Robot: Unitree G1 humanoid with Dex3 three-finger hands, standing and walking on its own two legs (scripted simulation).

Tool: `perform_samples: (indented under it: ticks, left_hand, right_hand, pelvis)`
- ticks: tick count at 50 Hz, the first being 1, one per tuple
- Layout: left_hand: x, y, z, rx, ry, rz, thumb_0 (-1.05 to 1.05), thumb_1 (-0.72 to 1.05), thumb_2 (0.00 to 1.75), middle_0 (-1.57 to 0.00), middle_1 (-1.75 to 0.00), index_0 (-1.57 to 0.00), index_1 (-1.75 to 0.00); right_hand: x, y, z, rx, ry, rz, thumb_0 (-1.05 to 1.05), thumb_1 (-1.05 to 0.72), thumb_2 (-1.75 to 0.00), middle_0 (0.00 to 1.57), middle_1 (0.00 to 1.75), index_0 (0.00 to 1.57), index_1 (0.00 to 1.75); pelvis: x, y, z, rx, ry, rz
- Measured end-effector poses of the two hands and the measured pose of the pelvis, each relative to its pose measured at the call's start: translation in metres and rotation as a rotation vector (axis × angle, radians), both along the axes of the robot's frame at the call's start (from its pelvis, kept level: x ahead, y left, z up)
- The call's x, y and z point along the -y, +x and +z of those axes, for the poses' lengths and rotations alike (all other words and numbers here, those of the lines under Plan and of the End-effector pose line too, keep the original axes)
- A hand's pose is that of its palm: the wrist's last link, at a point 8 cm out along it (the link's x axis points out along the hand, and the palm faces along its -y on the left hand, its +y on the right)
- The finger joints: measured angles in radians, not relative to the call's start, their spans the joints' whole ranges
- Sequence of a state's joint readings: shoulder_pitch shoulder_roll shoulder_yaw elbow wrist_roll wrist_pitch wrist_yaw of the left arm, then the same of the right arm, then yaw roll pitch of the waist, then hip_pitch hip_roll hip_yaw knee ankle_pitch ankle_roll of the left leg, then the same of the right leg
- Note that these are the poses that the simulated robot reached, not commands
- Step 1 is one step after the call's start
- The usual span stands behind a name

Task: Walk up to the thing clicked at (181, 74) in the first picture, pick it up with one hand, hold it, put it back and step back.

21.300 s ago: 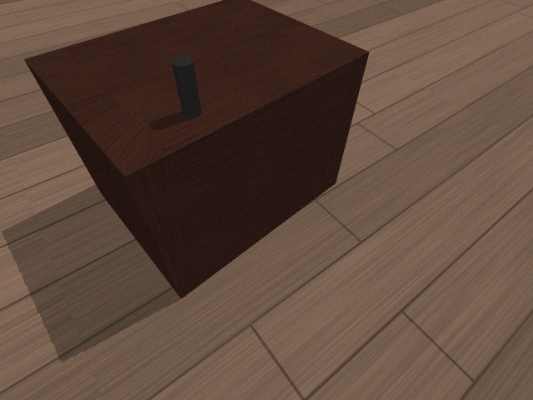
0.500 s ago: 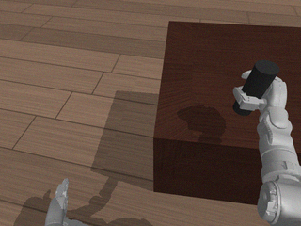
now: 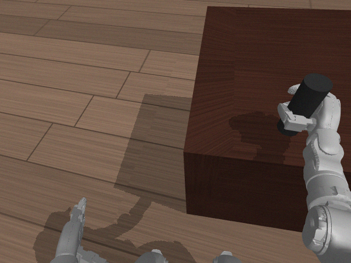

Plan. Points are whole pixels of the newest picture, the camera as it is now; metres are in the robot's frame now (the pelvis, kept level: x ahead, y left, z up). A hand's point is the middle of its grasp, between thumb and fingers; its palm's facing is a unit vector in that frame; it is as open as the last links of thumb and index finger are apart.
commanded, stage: lower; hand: right
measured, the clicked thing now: (300, 108) +0.45 -0.23 +0.08
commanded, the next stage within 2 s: loosen in 0.58 s
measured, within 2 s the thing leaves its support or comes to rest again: rests again in 0.38 s
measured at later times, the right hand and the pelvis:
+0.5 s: hand (289, 116) +0.46 -0.22 +0.04, palm faces +0.23 +0.97 +0.01, open 7.1 cm; pelvis -0.01 +0.00 -0.02, yaw +0 degrees
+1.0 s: hand (291, 117) +0.46 -0.22 +0.03, palm faces +0.24 +0.97 +0.00, open 8.1 cm; pelvis -0.01 +0.00 -0.03, yaw +0 degrees
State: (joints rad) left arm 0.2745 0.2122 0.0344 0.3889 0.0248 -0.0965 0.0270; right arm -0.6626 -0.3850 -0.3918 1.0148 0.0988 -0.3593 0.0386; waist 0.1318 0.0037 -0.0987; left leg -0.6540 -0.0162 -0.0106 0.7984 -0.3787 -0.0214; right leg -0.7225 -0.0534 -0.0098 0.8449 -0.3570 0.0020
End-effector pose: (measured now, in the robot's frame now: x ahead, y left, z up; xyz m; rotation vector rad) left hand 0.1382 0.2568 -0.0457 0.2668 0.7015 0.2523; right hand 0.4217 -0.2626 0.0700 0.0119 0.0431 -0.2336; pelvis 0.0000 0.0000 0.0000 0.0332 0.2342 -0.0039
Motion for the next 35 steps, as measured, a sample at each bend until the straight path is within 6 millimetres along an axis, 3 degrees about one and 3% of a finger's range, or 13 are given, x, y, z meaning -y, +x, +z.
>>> perform_samples:
  ticks: [25,35]
  left_hand:
    - [-0.005,-0.009,0.001,0.012,0.052,-0.013,-0.01,-0.54,0.07,-0.06,-0.05,-0.05,-0.06]
    - [-0.008,-0.005,0.002,0.021,0.063,-0.021,-0.01,-0.54,0.06,-0.06,-0.05,-0.05,-0.06]
  right_hand:
    - [0.002,0.003,-0.032,-0.002,-0.001,0.002,0.0,0.09,-1.18,0.88,1.13,0.9,1.13]
    - [0.006,0.004,-0.035,0.02,-0.006,-0.015,0.0,0.09,-1.18,0.88,1.13,0.9,1.13]
  pelvis:
    - [0.001,-0.006,-0.02,-0.054,0.006,0.002]
    - [0.0,-0.004,-0.025,-0.065,0.006,0.0]
